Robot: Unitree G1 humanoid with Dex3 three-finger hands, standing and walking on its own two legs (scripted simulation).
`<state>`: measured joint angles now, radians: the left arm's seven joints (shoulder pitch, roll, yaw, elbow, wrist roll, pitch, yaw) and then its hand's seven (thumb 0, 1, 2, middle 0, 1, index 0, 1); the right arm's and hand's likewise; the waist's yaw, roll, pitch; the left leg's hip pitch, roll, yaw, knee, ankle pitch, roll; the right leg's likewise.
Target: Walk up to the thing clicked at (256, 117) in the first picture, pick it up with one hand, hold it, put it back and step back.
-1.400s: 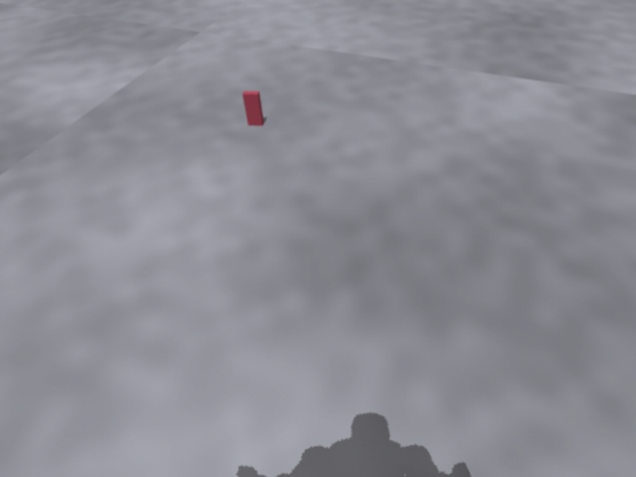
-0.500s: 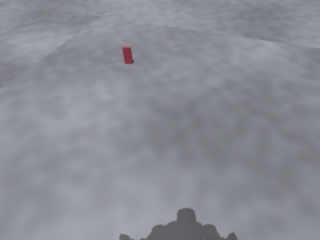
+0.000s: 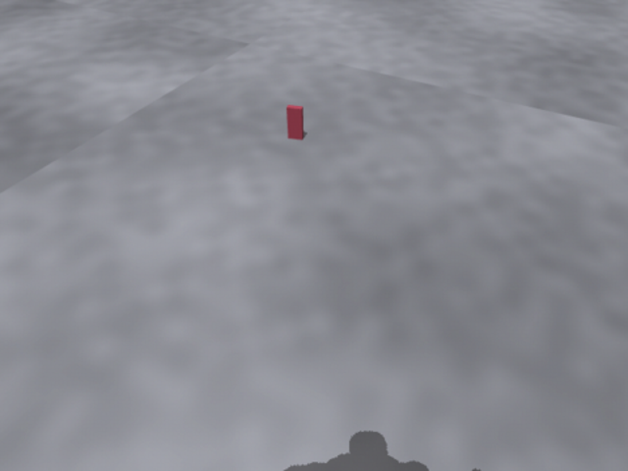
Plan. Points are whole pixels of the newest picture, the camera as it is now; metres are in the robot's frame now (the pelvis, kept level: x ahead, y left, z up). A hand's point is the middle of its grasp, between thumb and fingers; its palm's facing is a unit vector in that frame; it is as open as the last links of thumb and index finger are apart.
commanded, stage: walk up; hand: left
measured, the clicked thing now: (295, 122) +2.01 +0.19 -0.68
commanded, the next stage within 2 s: none
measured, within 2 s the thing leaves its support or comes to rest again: neither
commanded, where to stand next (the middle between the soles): +1.69 -0.03 m, yaw +0 degrees
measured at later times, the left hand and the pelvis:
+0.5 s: hand (182, 315) +0.41 +0.28 -0.13, palm faces -0.12 -0.92 -0.36, open 7.4 cm; pelvis +0.26 +0.01 -0.02, yaw -1 degrees
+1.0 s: hand (189, 260) +0.57 +0.31 -0.17, palm faces -0.01 -0.93 -0.36, open 7.4 cm; pelvis +0.56 +0.02 -0.02, yaw +0 degrees
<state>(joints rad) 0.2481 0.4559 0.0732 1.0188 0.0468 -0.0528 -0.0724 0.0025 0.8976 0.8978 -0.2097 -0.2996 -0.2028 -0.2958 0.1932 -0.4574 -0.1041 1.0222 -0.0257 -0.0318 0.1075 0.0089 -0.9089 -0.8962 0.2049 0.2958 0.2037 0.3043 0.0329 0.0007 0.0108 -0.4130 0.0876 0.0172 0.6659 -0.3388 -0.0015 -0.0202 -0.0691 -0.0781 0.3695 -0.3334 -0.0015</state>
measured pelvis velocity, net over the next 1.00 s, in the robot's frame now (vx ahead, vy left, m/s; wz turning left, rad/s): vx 0.56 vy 0.02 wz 0.00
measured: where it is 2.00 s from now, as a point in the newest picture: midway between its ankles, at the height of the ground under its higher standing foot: (330, 265)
